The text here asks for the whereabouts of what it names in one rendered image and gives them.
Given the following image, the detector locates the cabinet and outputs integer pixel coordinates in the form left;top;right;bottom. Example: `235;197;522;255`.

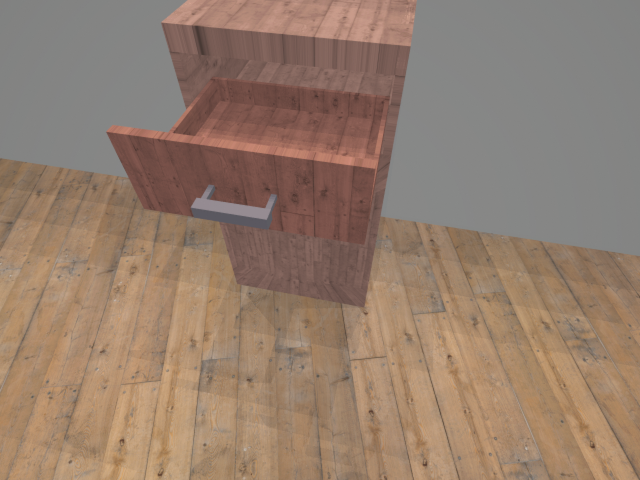
161;0;417;307

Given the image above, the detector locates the handle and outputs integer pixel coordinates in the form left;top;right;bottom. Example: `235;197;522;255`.
191;185;277;230

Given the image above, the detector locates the drawer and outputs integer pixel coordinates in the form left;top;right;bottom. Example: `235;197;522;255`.
106;77;390;245

